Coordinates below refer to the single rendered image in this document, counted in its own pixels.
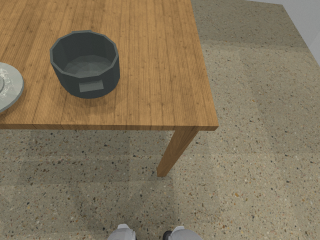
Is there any robot right shin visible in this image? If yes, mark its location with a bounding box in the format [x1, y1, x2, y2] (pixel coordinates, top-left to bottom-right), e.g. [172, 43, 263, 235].
[172, 226, 185, 234]

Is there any robot shin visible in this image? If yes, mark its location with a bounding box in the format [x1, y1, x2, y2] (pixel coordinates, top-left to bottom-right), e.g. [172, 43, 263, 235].
[117, 224, 130, 229]
[172, 226, 185, 234]

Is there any lid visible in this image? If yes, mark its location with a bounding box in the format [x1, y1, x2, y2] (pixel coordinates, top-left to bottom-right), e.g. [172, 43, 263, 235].
[0, 62, 24, 113]

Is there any table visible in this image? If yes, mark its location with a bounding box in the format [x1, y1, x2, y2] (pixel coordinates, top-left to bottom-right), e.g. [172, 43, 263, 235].
[0, 0, 219, 177]

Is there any pot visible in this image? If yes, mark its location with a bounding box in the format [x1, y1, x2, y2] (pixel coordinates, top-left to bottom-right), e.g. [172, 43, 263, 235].
[49, 30, 120, 99]

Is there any robot left shin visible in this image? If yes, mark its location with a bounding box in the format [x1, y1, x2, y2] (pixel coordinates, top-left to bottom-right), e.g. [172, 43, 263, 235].
[117, 224, 130, 229]

